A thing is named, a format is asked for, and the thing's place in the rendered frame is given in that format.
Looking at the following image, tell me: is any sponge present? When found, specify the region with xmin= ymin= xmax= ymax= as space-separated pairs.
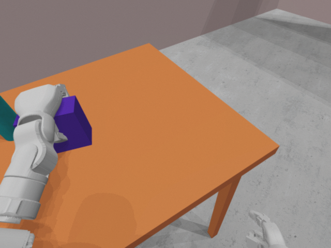
xmin=13 ymin=96 xmax=92 ymax=153

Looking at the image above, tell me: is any left robot hand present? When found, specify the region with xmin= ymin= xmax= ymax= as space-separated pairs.
xmin=14 ymin=84 xmax=70 ymax=143

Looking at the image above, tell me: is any table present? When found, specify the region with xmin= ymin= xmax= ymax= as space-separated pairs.
xmin=0 ymin=43 xmax=279 ymax=248

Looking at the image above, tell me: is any right robot hand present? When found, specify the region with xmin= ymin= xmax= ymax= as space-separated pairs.
xmin=246 ymin=210 xmax=287 ymax=248

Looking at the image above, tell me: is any robot left forearm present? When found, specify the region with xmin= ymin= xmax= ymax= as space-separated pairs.
xmin=0 ymin=111 xmax=58 ymax=224

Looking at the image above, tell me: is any left robot upper arm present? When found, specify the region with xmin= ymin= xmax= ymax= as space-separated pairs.
xmin=0 ymin=228 xmax=35 ymax=248

